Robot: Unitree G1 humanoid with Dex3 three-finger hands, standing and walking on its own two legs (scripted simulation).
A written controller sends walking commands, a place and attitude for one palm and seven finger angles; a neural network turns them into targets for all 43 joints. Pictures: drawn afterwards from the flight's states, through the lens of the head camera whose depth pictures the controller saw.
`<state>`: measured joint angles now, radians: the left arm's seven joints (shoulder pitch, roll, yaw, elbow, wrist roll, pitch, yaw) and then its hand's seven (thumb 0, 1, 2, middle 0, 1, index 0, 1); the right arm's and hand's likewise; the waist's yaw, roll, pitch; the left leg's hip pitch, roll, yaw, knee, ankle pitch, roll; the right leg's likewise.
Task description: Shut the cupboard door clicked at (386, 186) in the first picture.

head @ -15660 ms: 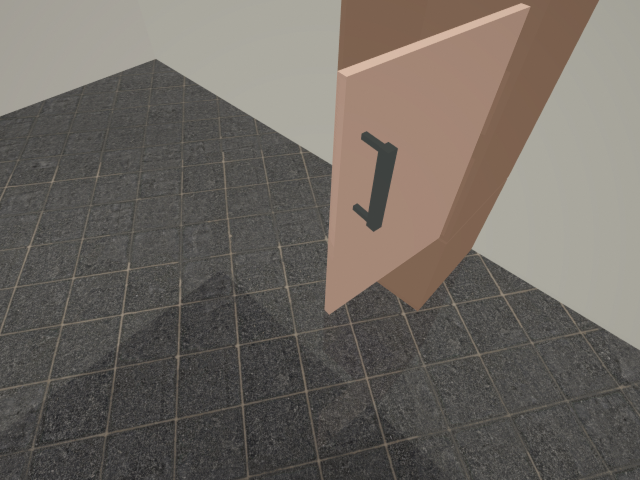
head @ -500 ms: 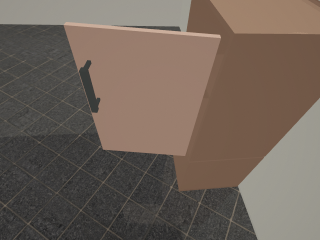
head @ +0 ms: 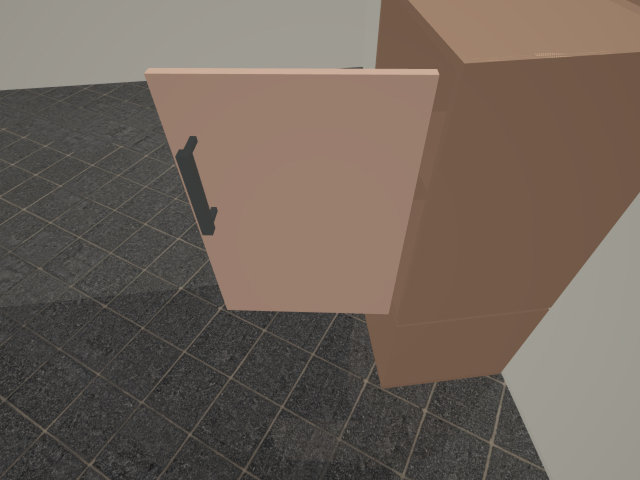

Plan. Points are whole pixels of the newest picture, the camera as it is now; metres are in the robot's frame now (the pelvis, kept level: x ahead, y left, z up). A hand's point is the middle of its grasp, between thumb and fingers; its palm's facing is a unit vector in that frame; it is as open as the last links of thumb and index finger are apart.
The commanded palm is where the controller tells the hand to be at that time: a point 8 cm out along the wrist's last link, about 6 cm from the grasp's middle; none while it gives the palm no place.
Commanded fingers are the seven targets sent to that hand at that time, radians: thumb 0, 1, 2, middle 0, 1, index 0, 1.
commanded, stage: look again from close up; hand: left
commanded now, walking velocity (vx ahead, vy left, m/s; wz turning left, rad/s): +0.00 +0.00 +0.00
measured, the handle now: (200, 188) +0.53 +0.23 +0.07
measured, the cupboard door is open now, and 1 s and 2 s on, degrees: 81 81 81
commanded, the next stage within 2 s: shuffle to correct the standing spot in 0.28 s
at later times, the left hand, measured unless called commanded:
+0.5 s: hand out of the picture +0.03 +0.16 -0.17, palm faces +0.00 -0.98 -0.19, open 7.4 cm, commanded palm none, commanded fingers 0.00 0.90 0.90 -0.20 -0.30 -0.20 -0.30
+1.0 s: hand out of the picture +0.11 +0.19 -0.16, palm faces +0.03 -0.97 -0.25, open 7.4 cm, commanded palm none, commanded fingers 0.00 0.90 0.90 -0.20 -0.30 -0.20 -0.30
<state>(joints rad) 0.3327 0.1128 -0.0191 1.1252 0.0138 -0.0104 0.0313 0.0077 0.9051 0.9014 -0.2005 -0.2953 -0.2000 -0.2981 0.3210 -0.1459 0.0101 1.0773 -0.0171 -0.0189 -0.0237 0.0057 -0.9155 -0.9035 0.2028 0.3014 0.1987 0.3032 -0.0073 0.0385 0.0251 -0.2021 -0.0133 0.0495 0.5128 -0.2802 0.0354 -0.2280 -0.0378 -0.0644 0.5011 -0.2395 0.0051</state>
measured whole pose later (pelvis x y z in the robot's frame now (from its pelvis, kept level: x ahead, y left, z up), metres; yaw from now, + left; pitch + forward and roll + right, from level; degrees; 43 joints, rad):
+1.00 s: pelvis +0.10 +0.00 +0.01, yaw +0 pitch +0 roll +1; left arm 0.27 0.16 0.03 1.03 0.02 -0.01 0.06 0.01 0.91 0.90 -0.20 -0.30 -0.20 -0.30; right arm 0.27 -0.15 -0.02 1.08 0.00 0.00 -0.05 0.01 -0.92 -0.90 0.21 0.30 0.20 0.30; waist 0.01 -0.01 0.07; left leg -0.20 -0.03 0.09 0.66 -0.35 0.00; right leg -0.18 -0.08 -0.06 0.60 -0.29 -0.03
